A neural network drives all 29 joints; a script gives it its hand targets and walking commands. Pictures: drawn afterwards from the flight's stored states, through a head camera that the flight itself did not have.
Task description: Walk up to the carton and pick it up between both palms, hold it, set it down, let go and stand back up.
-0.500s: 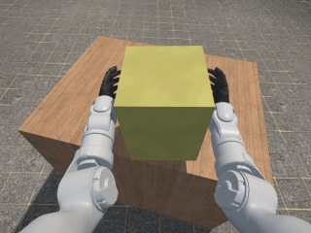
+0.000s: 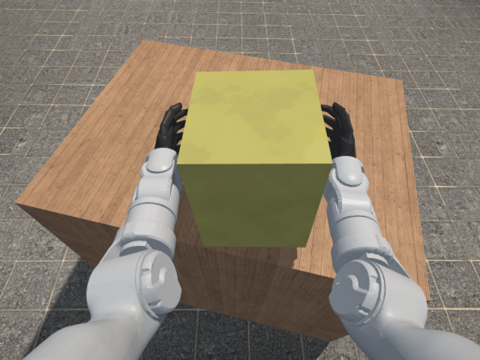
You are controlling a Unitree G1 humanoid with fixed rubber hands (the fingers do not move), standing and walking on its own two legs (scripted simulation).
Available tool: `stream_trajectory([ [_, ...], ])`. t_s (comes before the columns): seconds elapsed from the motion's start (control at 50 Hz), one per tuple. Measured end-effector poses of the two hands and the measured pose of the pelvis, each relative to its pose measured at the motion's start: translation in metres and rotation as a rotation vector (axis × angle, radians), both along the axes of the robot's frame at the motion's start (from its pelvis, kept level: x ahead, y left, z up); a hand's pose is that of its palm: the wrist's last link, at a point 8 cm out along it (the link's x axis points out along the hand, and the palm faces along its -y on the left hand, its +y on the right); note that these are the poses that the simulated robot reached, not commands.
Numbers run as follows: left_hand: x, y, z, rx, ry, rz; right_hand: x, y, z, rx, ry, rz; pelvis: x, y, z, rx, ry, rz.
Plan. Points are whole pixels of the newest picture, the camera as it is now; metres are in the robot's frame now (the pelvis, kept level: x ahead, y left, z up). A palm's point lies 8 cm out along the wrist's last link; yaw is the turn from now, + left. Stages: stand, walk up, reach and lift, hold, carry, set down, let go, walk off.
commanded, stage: set down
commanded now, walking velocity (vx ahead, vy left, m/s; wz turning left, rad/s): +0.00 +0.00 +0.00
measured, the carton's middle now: (254, 164) +0.44 +0.00 +0.04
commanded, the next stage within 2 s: none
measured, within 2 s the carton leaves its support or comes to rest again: rests again in 0.42 s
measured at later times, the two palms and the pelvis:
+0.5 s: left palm (170, 154) +0.43 +0.14 +0.08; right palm (340, 165) +0.42 -0.15 +0.07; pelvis -0.01 +0.00 +0.00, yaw +0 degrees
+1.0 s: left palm (168, 157) +0.43 +0.15 +0.07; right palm (339, 167) +0.41 -0.15 +0.07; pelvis -0.01 +0.00 +0.00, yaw +0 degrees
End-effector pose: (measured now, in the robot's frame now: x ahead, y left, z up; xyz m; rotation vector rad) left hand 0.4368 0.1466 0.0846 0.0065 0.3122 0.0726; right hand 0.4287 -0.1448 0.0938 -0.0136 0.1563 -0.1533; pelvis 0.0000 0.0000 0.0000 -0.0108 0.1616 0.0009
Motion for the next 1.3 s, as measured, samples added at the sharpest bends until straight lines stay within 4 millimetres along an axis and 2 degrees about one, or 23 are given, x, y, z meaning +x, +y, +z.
stream_trajectory([
  [0.2, 0.007, -0.001, -0.007, 0.006, -0.014, -0.002, 0.004, -0.001, -0.013, -0.006, -0.002, -0.005, 0.0, 0.0, -0.002, 0.001, 0.06, -0.007],
  [0.48, -0.003, -0.003, -0.009, 0.009, -0.035, -0.013, -0.011, -0.003, -0.02, -0.001, 0.008, -0.021, -0.012, 0.001, -0.001, 0.001, 0.053, -0.006],
  [0.66, -0.01, -0.002, -0.01, 0.003, -0.037, -0.002, -0.015, -0.002, -0.019, -0.006, 0.013, -0.01, -0.017, -0.004, 0.0, 0.0, 0.039, -0.003],
  [1.3, -0.01, 0.0, -0.011, -0.001, -0.048, -0.015, -0.018, 0.0, -0.019, -0.031, 0.01, -0.013, -0.013, -0.001, 0.001, 0.002, 0.004, 0.003],
])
